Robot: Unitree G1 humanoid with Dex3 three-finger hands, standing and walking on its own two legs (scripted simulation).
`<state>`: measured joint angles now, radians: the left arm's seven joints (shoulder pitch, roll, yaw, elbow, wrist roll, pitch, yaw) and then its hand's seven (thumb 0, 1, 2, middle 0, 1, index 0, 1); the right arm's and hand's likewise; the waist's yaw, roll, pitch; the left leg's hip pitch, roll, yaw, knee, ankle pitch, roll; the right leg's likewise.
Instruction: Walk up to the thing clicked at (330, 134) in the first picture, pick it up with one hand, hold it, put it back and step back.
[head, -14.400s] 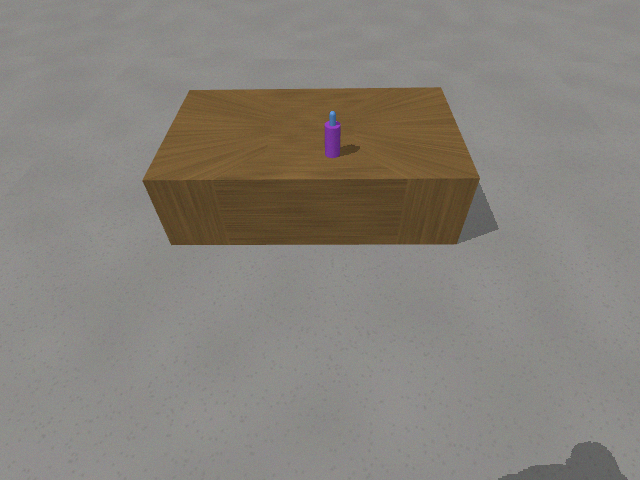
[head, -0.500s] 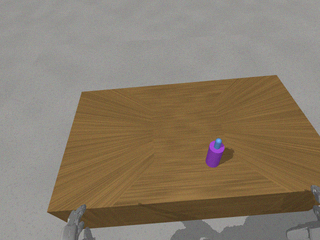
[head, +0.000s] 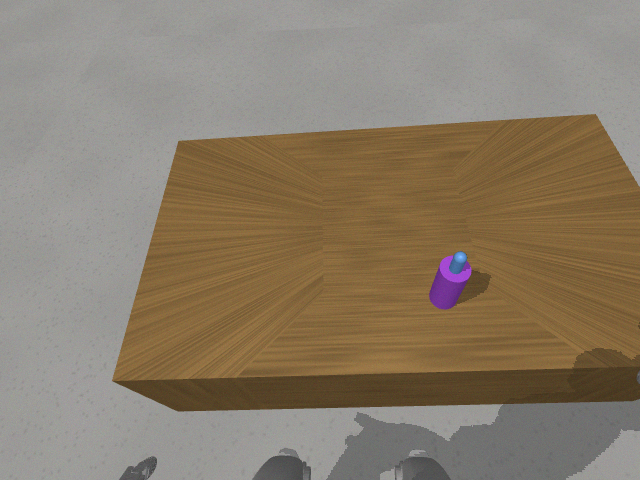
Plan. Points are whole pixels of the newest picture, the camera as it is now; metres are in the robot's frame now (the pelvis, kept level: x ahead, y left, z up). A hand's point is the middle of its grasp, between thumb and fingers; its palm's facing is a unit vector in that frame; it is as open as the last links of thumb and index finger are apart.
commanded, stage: go down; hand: right
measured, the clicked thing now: (451, 277) +0.52 -0.20 -0.26
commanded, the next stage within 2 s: approach in 0.58 s
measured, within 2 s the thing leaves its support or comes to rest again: neither
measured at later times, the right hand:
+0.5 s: hand out of the picture +0.36 -0.37 +0.01, palm faces +0.18 +0.97 -0.13, open 17.4 cm
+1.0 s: hand (621, 285) +0.39 -0.36 -0.05, palm faces +0.16 +0.99 -0.05, open 17.7 cm
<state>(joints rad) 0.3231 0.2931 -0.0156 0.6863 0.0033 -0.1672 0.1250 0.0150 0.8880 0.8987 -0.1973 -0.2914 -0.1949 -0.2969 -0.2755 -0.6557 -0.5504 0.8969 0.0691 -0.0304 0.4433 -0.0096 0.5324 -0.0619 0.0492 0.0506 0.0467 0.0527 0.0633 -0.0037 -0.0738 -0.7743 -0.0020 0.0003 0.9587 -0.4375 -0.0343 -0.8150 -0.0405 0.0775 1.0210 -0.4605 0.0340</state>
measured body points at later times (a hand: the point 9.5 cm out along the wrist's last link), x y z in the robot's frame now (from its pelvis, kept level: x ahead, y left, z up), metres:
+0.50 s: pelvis +0.00 +0.00 -0.01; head +0.11 -0.03 +0.43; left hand +0.08 +0.28 -0.10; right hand +0.34 -0.43 +0.02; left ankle +0.02 +0.15 -0.68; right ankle +0.02 -0.14 -0.68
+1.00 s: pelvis -0.01 -0.01 -0.07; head +0.14 -0.06 +0.35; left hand +0.07 +0.27 -0.16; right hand +0.38 -0.42 -0.04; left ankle +0.02 +0.15 -0.67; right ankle +0.02 -0.14 -0.67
